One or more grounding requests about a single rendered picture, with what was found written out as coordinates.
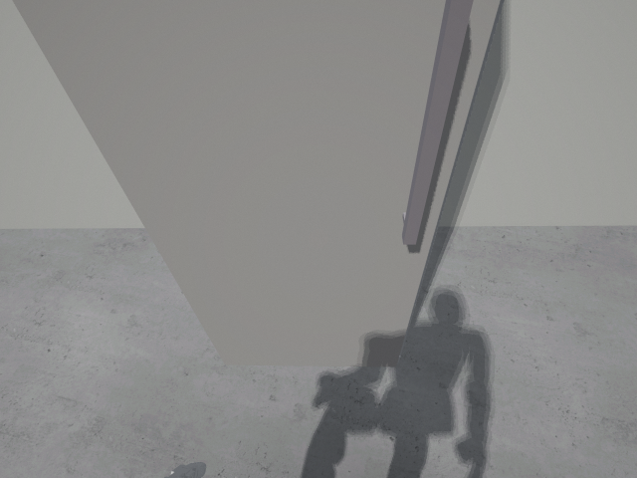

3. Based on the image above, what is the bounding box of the fridge door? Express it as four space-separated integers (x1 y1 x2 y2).
12 0 501 367

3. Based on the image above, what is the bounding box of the handle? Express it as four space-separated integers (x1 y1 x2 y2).
402 0 474 245

